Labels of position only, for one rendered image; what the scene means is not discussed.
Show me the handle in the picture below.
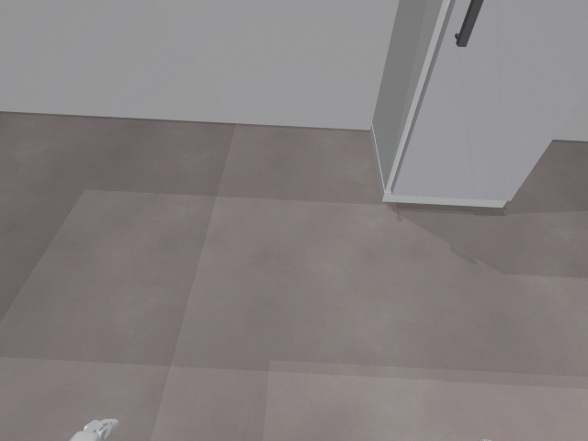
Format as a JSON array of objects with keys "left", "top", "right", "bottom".
[{"left": 455, "top": 0, "right": 483, "bottom": 47}]

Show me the robot left hand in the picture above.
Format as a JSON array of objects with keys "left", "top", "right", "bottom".
[{"left": 69, "top": 419, "right": 119, "bottom": 441}]

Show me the fridge door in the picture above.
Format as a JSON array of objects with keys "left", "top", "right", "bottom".
[{"left": 390, "top": 0, "right": 588, "bottom": 201}]

